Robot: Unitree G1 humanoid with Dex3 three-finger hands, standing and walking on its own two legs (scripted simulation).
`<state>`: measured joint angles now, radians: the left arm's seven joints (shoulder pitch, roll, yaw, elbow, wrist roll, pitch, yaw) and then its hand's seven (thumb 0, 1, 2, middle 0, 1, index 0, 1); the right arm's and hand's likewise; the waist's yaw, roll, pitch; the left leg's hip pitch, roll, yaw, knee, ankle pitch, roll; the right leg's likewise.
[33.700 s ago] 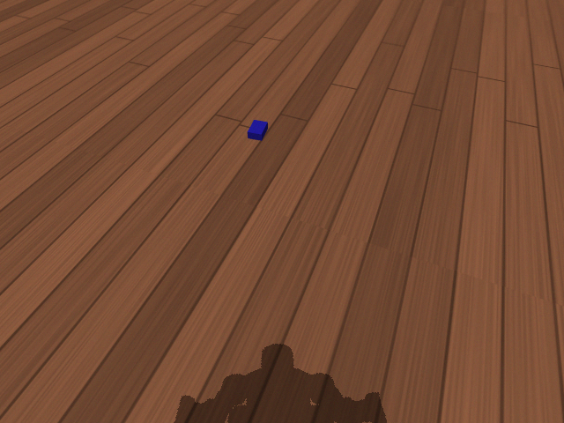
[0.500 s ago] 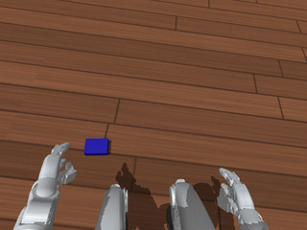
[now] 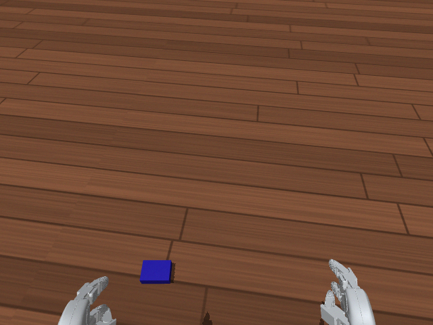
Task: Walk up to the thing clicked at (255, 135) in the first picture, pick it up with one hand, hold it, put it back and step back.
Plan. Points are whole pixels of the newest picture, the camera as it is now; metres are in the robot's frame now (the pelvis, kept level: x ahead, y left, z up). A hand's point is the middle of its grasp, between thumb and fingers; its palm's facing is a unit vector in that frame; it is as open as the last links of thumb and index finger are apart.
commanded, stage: home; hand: left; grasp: from above
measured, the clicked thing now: (156, 271) +0.48 +0.24 -0.69
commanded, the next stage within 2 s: stand in 1.96 s
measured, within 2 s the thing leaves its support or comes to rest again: neither
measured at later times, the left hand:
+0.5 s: hand out of the picture +0.16 +0.18 -0.05, palm faces +0.04 -0.98 -0.20, open 7.4 cm
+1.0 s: hand (113, 324) +0.17 +0.18 -0.05, palm faces +0.04 -0.98 -0.20, open 7.4 cm
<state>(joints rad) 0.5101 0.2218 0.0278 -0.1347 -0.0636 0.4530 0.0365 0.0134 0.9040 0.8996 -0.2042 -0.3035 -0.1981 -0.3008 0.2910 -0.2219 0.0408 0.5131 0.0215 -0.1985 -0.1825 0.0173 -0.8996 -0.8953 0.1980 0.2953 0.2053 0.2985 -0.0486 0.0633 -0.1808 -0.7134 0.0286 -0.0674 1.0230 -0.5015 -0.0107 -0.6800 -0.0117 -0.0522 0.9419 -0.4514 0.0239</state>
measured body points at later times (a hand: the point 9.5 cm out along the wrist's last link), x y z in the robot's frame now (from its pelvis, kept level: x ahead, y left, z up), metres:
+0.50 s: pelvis +0.00 +0.00 +0.00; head +0.02 +0.00 +0.45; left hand +0.16 +0.23 -0.03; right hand +0.16 -0.24 -0.06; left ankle +0.00 +0.12 -0.68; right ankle +0.01 -0.14 -0.68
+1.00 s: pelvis +0.01 +0.00 +0.00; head +0.02 +0.01 +0.45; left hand +0.16 +0.23 -0.03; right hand +0.17 -0.24 -0.06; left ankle +0.00 +0.12 -0.68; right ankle +0.01 -0.14 -0.68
